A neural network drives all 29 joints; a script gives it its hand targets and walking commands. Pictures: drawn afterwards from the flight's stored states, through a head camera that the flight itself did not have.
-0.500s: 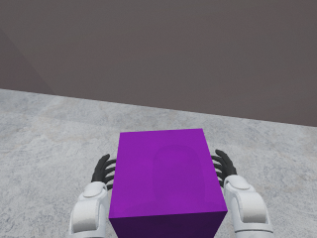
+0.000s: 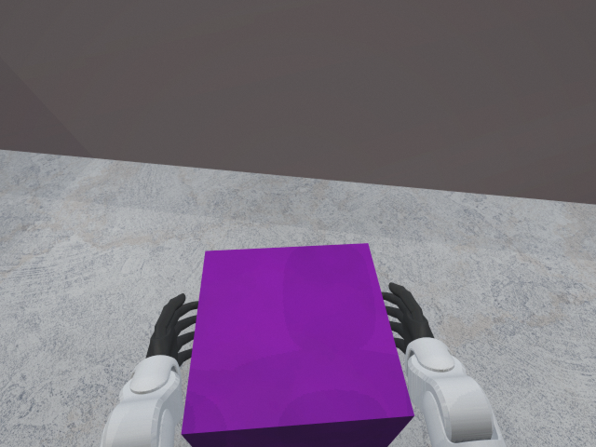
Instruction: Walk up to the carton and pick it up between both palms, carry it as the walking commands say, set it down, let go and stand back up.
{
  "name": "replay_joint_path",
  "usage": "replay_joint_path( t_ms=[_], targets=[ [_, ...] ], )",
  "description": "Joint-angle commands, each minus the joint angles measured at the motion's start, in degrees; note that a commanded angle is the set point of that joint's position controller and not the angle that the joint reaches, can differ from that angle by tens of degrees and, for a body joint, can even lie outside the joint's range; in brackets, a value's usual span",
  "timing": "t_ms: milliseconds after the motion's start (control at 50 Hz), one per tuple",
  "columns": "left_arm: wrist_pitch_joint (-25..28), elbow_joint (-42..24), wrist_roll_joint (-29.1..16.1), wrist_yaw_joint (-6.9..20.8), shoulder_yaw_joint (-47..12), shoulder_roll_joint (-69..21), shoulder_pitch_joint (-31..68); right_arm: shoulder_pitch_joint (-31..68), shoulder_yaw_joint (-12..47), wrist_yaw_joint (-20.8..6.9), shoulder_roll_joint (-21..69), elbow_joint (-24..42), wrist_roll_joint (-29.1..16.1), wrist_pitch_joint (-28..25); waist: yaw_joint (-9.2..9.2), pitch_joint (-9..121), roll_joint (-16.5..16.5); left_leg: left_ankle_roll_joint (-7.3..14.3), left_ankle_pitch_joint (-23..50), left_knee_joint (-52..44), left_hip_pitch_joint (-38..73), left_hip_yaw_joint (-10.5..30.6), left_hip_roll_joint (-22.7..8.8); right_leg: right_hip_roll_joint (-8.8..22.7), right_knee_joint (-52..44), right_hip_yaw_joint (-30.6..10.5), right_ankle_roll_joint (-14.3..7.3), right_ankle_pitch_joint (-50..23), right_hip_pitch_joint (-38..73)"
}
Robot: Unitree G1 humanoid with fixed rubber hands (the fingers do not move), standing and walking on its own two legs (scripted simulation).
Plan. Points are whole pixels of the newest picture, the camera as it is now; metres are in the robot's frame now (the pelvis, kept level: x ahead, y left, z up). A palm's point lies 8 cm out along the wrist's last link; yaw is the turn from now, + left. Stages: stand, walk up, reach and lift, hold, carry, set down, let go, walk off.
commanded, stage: set down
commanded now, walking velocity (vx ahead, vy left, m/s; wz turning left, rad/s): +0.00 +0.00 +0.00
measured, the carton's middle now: (292, 367) +0.25 +0.06 -0.06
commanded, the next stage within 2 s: none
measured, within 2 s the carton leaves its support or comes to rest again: neither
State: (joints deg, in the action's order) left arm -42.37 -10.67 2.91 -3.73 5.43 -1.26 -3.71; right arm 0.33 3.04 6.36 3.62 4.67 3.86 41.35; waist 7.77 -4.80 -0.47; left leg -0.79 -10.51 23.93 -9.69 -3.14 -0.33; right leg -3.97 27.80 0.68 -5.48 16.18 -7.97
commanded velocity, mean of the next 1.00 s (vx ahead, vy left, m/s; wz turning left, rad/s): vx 0.00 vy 0.00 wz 0.00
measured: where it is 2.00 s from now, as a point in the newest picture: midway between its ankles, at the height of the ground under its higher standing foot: outside the picture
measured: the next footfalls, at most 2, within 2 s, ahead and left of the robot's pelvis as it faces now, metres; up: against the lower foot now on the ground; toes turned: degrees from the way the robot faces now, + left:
none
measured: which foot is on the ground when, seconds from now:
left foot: down 0.00-1.00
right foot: down 0.00-1.00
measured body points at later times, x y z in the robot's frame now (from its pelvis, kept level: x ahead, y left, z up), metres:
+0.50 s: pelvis -0.04 +0.05 -0.02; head -0.04 +0.07 +0.43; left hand +0.25 +0.25 -0.03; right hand +0.29 -0.07 -0.02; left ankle +0.03 +0.13 -0.74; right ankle -0.01 -0.05 -0.74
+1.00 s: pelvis -0.05 +0.06 -0.06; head +0.11 +0.08 +0.36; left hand +0.30 +0.25 -0.13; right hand +0.34 -0.07 -0.13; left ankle +0.03 +0.13 -0.74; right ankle -0.01 -0.05 -0.74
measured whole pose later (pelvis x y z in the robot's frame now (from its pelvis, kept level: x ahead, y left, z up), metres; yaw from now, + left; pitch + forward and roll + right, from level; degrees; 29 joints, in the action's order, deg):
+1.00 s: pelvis -0.05 +0.06 -0.06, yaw +2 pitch +18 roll +0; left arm -14.7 26.9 10.5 -4.3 21.1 -7.9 27.3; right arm 31.2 -20.5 -3.9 3.1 -35.5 12.8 12.7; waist 2.4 -2.8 1.5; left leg 4.2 -15.3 50.8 -53.3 -2.9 3.0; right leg -3.5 53.8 -2.2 -0.9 21.3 -50.2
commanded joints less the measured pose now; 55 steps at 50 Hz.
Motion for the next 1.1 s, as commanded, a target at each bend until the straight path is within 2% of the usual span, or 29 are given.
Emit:
replay_joint_path(
  t_ms=[0,40,60,100,180,260,280,300,320,340,380,400,420,480,500,540,600,620,720,740,820,840,860,880,980,1000,1020,1060,1080],
  targets=[
    [3.20,2.61,-7.02,9.93,-17.54,-17.26,20.48,10.49,17.33,-4.74,25.94,-3.16,-2.97,-2.67,-3.86,13.47,8.41,3.16,8.94,-0.06,5.16,5.73,3.98,7.45,-7.91,-13.72,5.59,-31.22,7.72],
    [5.21,4.07,-7.39,11.03,-20.25,-20.64,23.61,15.07,16.14,-4.18,27.23,0.24,-2.94,-4.90,-7.09,14.22,7.50,3.39,9.84,-0.12,6.26,7.01,3.79,6.51,-7.61,-13.09,5.10,-29.85,7.19],
    [6.37,2.85,-7.13,11.05,-18.87,-19.11,24.01,16.09,16.37,-4.15,25.41,1.02,-3.35,-6.34,-4.71,14.63,5.53,3.22,11.08,0.84,4.32,6.80,3.77,6.87,-6.34,-13.50,4.95,-32.09,8.29],
    [8.17,4.98,-6.36,11.22,-20.16,-23.34,32.17,24.25,15.62,-4.91,27.96,-0.92,-3.32,-8.79,-5.67,11.75,1.63,3.23,7.52,1.21,4.39,6.95,3.03,5.89,-6.55,-11.97,3.86,-19.88,3.56],
    [9.97,18.30,-1.43,9.09,-11.46,-20.01,30.33,32.06,14.80,-6.58,26.16,-9.04,-4.66,-11.58,0.14,6.94,-1.02,4.33,-0.17,2.58,5.34,5.65,2.43,4.42,-7.52,-10.49,2.88,3.78,-4.06],
    [11.69,25.93,1.73,8.69,-11.56,-31.61,38.07,43.08,16.52,-9.97,35.08,-14.89,-3.61,-14.75,4.80,11.02,-1.86,5.37,-5.90,5.36,5.07,6.99,1.99,3.20,-4.84,-12.15,1.02,13.76,-8.61],
    [11.71,27.38,1.13,8.96,-13.34,-35.95,40.73,43.75,14.16,-10.65,37.35,-18.10,-2.11,-15.18,1.36,7.86,-1.50,5.21,-6.52,4.94,4.44,7.46,2.03,2.43,-4.03,-11.05,0.53,11.70,-9.93],
    [12.21,29.37,2.17,9.23,-11.60,-37.81,42.35,48.01,13.98,-11.59,39.04,-19.91,-2.27,-16.41,3.16,9.57,-1.90,4.99,-7.64,4.98,4.52,8.19,2.05,2.36,-3.31,-11.18,0.32,12.99,-10.92],
    [12.75,28.87,0.44,9.41,-14.73,-43.99,47.16,47.43,10.41,-12.59,39.39,-24.44,0.20,-17.16,-1.92,9.42,-2.32,3.92,-10.97,3.24,5.33,10.05,1.76,1.17,-2.08,-9.50,-0.34,10.38,-11.84],
    [13.01,31.12,0.65,9.94,-14.28,-46.61,49.58,51.91,9.34,-13.57,41.54,-26.34,0.03,-18.50,-0.81,10.52,-3.70,3.48,-10.89,3.70,4.31,10.67,1.75,1.34,-1.29,-9.98,-1.05,9.45,-11.96],
    [14.60,31.91,-1.78,10.94,-18.34,-54.36,55.95,53.73,5.36,-14.97,45.67,-30.94,2.23,-20.36,-6.84,15.01,-2.34,1.94,-11.30,2.95,7.65,13.99,0.83,0.32,0.56,-9.06,-0.88,5.18,-14.03],
    [14.72,33.74,-0.64,11.26,-17.15,-56.46,55.29,52.87,3.86,-15.65,47.19,-33.92,3.15,-20.38,-5.82,16.62,-2.51,1.41,-9.56,2.91,7.38,14.66,0.48,0.32,1.43,-9.23,-1.05,4.57,-14.92],
    [15.87,33.22,-1.75,11.60,-18.60,-58.87,58.45,54.18,2.58,-16.38,48.22,-34.71,3.80,-21.45,-8.75,17.40,-1.71,1.22,-8.88,3.87,8.34,15.59,0.18,0.37,1.74,-9.25,-0.98,3.30,-16.71],
    [17.28,34.78,-1.33,11.81,-18.60,-61.67,61.78,54.49,-2.46,-18.41,48.50,-39.23,5.65,-22.57,-10.63,20.34,-4.59,-0.96,-3.17,5.82,9.38,17.62,-0.84,-0.52,4.83,-8.98,-0.57,1.63,-24.32],
    [17.62,37.86,-0.15,11.63,-16.62,-62.84,59.02,58.36,-0.68,-19.28,48.19,-37.70,4.24,-23.48,-7.53,20.68,-5.90,-0.87,-4.36,5.86,9.30,17.55,-0.63,0.01,5.61,-9.18,-0.53,2.85,-25.14],
    [18.99,36.48,-0.17,10.71,-17.55,-63.12,61.71,60.79,-2.56,-20.65,46.57,-38.90,4.97,-24.61,-8.45,24.98,-6.34,-2.01,-4.79,6.94,12.28,20.46,-1.76,-0.06,8.45,-9.37,-0.53,3.05,-30.69],
    [20.54,40.99,3.75,10.79,-11.14,-57.40,59.10,64.21,0.32,-21.17,50.47,-40.12,4.78,-25.37,-1.12,27.44,-0.50,0.65,-0.54,10.19,7.71,17.46,-0.15,0.85,8.99,-11.00,0.19,3.26,-30.27],
    [20.57,43.38,2.75,10.88,-12.21,-60.76,60.43,65.12,-1.10,-21.15,49.03,-41.05,5.46,-25.71,-4.85,27.00,-0.91,-0.01,-6.99,9.09,6.15,19.00,-0.46,0.95,9.71,-10.70,0.00,5.00,-30.80],
    [23.95,40.00,2.16,11.47,-14.77,-60.92,62.10,60.30,-0.64,-21.28,51.86,-42.40,6.39,-27.22,-5.65,34.86,1.84,0.08,4.38,14.08,5.55,18.41,0.68,0.13,12.82,-10.13,0.95,0.12,-36.74],
    [24.99,40.35,2.33,11.41,-13.80,-60.02,61.63,64.50,1.63,-21.55,51.75,-39.30,4.90,-28.51,-2.96,36.75,1.92,0.37,5.32,15.35,6.45,18.67,0.65,0.30,13.98,-10.80,1.18,0.54,-38.57],
    [27.25,40.43,2.28,11.98,-16.01,-59.92,62.10,66.09,2.93,-21.66,50.43,-38.37,3.60,-30.41,-4.30,41.16,1.63,0.20,5.95,19.31,3.94,18.64,0.94,-0.29,16.64,-9.88,1.56,0.46,-44.15],
    [28.11,38.06,1.55,11.80,-18.98,-61.91,62.42,62.55,1.91,-21.58,49.76,-38.22,4.94,-31.23,-7.16,45.15,-1.22,-1.09,8.82,20.02,5.97,19.05,1.08,-1.02,17.94,-8.98,1.35,-0.96,-46.73],
    [28.85,37.62,2.54,11.83,-17.73,-58.05,62.42,61.17,3.39,-21.39,52.19,-39.25,3.94,-31.03,-4.60,44.98,1.07,0.03,11.92,21.59,2.90,17.76,1.31,-0.71,18.12,-9.32,1.98,-3.34,-45.50],
    [28.91,37.06,1.83,11.88,-18.94,-60.48,63.42,62.27,3.17,-21.54,51.91,-38.83,3.71,-31.34,-6.60,48.38,0.61,-0.66,8.86,21.84,4.21,19.41,0.76,-0.85,19.65,-8.93,2.07,-1.81,-47.28],
    [30.59,36.50,1.65,12.55,-20.61,-56.86,63.78,62.30,6.86,-20.21,53.69,-36.04,2.05,-32.00,-5.22,56.16,1.41,0.45,16.23,28.30,-4.53,15.68,2.47,-2.11,23.25,-8.95,3.29,-6.04,-46.84],
    [30.79,35.63,1.88,12.70,-19.68,-55.47,62.71,62.58,10.12,-19.72,55.68,-34.79,0.30,-31.66,-2.63,58.21,2.56,1.24,19.58,29.99,-6.31,13.69,3.42,-2.16,23.58,-9.29,3.44,-8.20,-44.60],
    [30.52,36.28,0.90,13.30,-21.24,-56.64,63.96,61.28,7.95,-19.53,53.83,-35.24,1.73,-31.55,-5.85,59.32,0.55,0.38,17.84,30.25,-8.28,14.05,3.10,-2.48,24.39,-8.49,3.18,-7.02,-47.27],
    [30.72,35.24,0.63,13.69,-21.20,-55.85,64.79,61.26,9.56,-18.67,56.05,-34.57,1.23,-31.27,-5.20,62.98,1.54,0.74,17.88,32.39,-12.40,12.49,4.12,-2.99,26.08,-8.41,3.63,-8.71,-45.09],
    [30.45,36.97,1.99,13.81,-19.59,-55.82,61.31,62.56,11.18,-18.41,55.74,-33.62,-0.17,-31.33,-2.33,62.10,0.71,1.42,20.19,33.44,-13.21,10.88,4.61,-3.06,26.12,-8.88,3.52,-9.85,-45.59]
  ],
)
